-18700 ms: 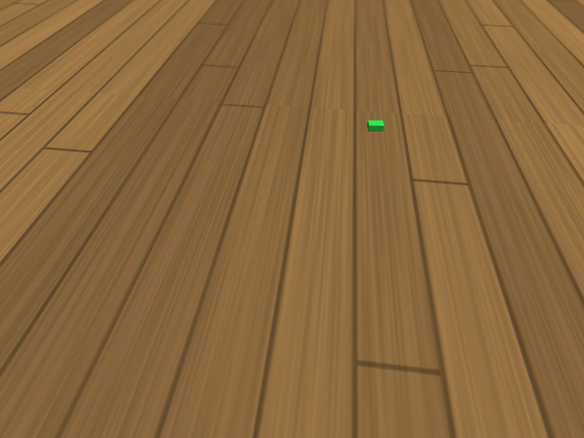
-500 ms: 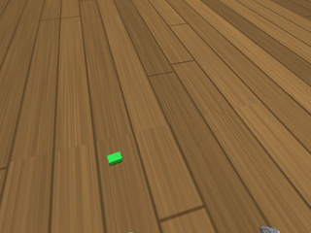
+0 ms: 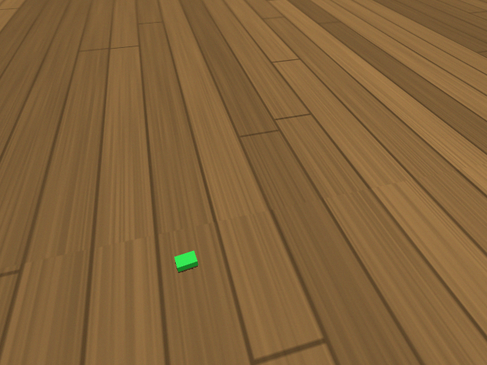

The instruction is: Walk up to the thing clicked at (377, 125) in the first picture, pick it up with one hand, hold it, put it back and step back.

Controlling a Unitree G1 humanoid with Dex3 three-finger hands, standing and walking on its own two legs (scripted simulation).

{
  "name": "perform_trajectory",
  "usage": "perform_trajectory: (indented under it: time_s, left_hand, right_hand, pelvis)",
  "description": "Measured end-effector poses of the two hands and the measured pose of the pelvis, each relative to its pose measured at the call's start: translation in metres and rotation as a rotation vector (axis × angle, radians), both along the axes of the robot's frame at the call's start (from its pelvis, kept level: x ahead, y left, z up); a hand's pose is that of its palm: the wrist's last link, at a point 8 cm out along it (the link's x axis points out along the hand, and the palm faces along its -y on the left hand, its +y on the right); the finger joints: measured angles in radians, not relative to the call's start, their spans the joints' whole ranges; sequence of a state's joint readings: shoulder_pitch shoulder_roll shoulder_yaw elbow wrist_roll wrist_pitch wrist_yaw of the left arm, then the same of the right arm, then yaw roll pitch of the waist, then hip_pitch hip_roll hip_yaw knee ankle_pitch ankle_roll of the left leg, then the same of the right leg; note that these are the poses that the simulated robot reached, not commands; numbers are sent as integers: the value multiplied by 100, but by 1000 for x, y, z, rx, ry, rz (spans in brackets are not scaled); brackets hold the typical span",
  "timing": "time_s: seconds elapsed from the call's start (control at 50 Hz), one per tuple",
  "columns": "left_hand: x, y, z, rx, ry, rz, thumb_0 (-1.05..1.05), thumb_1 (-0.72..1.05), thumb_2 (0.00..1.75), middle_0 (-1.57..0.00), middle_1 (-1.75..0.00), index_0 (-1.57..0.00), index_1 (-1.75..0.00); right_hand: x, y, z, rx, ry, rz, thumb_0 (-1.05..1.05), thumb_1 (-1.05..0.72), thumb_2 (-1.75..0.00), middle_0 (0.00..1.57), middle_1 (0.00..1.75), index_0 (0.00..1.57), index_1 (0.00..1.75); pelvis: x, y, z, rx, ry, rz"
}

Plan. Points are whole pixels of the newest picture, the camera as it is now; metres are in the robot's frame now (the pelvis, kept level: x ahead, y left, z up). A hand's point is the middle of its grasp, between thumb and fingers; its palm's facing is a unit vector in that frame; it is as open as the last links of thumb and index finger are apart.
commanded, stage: walk up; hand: left
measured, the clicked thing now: (186, 261) +0.74 +0.26 -0.75
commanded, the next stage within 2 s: stand in 0.18 s
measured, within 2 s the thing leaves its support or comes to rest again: neither
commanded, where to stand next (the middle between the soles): +0.37 +0.02 m, yaw +0 degrees
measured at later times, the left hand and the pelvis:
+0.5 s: hand out of the picture +0.07 +0.25 -0.14, palm faces -0.02 -0.94 -0.33, open 7.4 cm; pelvis -0.01 +0.00 +0.01, yaw -1 degrees
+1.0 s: hand out of the picture +0.06 +0.25 -0.14, palm faces -0.04 -0.94 -0.35, open 7.4 cm; pelvis -0.01 +0.00 +0.01, yaw +0 degrees
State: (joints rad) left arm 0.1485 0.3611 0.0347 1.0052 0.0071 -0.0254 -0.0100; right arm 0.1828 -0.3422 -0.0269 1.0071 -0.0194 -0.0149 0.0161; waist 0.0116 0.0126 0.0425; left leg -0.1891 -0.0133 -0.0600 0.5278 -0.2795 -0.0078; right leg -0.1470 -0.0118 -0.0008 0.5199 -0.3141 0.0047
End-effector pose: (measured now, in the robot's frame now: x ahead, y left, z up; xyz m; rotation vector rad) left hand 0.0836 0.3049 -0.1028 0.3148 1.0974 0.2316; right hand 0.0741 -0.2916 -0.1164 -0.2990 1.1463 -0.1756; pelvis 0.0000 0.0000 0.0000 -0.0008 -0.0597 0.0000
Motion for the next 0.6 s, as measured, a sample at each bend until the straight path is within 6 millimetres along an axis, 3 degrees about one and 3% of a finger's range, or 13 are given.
perform_trajectory:
  time_s: [0.14, 0.3, 0.44, 0.6]
  left_hand:
    - [9, -1, 0, -15, -8, 8, 1, 90, 89, -20, -30, -20, -30]
    - [-1, -3, -4, -26, 63, 8, 1, 91, 89, -20, -30, -20, -30]
    - [-11, -6, -4, -31, 105, -4, 1, 91, 89, -20, -30, -20, -30]
    - [-21, -6, -3, -26, 126, -11, 1, 91, 89, -20, -30, -20, -30]
  right_hand:
    - [19, 1, 7, -9, -17, 21, 1, -90, -90, 21, 30, 21, 30]
    - [28, 3, 14, -17, -13, 19, 1, -90, -90, 21, 30, 21, 30]
    - [18, 1, 15, -18, 6, -2, 1, -90, -90, 21, 30, 21, 30]
    - [-6, -1, 11, -11, 56, -19, 1, -90, -90, 21, 30, 21, 30]
  pelvis:
    - [1, 1, 3, -5, 4, 8]
    - [1, 3, 9, -4, 5, -1]
    - [-5, 4, 12, -2, 2, -9]
    - [-11, 3, 13, 0, 8, -10]
